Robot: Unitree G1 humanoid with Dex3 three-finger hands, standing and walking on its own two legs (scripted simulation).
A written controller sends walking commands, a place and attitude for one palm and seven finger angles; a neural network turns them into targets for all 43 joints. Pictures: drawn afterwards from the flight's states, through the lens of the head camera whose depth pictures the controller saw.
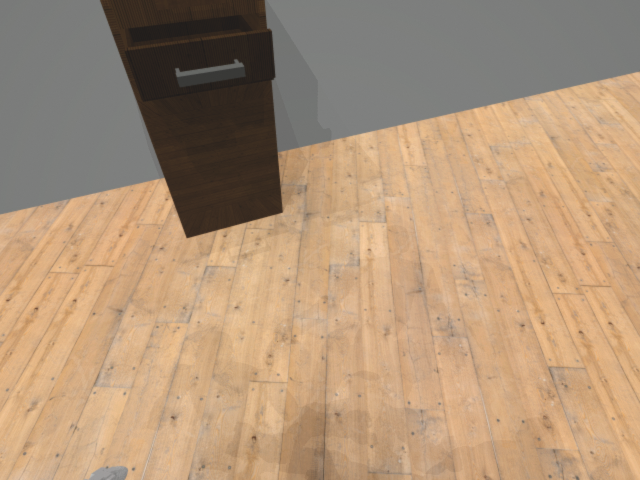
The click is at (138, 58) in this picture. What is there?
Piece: drawer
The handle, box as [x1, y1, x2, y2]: [175, 59, 245, 86]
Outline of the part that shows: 244,67 241,62 239,63 235,59 233,64 180,72 178,68 175,68 179,86 185,86 245,76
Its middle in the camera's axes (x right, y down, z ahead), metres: -0.31 -0.46 +1.06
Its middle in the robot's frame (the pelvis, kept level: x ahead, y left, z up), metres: +1.09 +0.36 +0.00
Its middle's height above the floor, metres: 0.77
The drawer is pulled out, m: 0.14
